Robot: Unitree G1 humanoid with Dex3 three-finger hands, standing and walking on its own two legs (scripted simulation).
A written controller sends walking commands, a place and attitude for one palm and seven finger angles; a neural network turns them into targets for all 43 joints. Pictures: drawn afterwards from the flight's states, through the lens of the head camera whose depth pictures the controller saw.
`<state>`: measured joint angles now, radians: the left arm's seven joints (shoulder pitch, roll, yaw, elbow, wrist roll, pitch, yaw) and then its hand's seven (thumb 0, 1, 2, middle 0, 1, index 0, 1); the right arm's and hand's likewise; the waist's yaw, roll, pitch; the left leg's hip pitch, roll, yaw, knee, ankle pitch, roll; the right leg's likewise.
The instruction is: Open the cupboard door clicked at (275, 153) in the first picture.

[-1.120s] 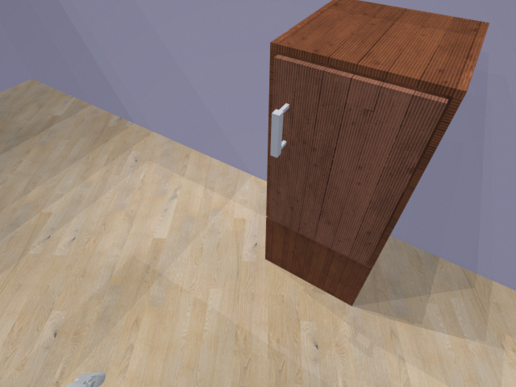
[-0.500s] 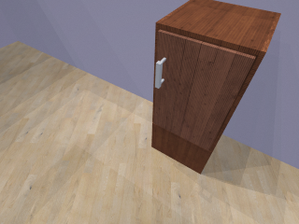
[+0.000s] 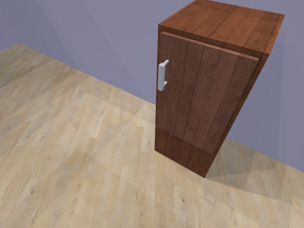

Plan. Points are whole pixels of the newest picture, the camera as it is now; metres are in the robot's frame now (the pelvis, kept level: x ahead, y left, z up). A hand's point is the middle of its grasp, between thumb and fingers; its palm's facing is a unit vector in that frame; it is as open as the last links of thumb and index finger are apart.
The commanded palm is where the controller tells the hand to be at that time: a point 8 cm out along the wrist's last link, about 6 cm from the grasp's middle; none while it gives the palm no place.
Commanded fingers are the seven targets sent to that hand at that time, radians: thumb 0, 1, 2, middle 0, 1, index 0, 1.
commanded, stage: look at it before walking up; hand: left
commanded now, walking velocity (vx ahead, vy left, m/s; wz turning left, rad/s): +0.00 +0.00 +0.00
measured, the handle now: (163, 75) +0.73 -0.01 -0.01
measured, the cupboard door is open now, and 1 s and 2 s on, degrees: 0 0 0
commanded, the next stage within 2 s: turn to face it in 0.32 s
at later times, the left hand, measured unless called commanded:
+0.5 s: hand out of the picture +0.09 +0.24 -0.15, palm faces -0.04 -0.94 -0.35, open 7.4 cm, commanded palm none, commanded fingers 0.00 0.90 0.90 -0.20 -0.30 -0.20 -0.30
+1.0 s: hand out of the picture +0.06 +0.14 -0.16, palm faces -0.21 -0.94 -0.25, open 7.4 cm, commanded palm none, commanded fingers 0.00 0.90 0.90 -0.20 -0.30 -0.20 -0.30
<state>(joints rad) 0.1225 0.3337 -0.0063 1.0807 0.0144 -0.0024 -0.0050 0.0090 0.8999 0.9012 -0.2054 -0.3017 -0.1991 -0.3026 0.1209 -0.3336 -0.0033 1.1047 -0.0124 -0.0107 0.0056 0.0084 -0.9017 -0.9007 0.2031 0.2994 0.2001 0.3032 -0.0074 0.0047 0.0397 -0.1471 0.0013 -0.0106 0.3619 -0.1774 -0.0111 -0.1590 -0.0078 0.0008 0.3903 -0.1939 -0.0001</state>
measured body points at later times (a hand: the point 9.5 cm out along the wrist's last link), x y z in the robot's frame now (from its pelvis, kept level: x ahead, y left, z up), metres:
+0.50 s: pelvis +0.01 +0.00 +0.00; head +0.02 -0.01 +0.45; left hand +0.09 +0.29 -0.13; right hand +0.08 -0.30 -0.14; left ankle +0.01 +0.13 -0.75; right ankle +0.01 -0.12 -0.75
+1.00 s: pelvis -0.02 -0.04 -0.01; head +0.02 -0.08 +0.44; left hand +0.07 +0.19 -0.14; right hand +0.00 -0.30 -0.17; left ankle +0.00 +0.13 -0.67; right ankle -0.01 -0.11 -0.75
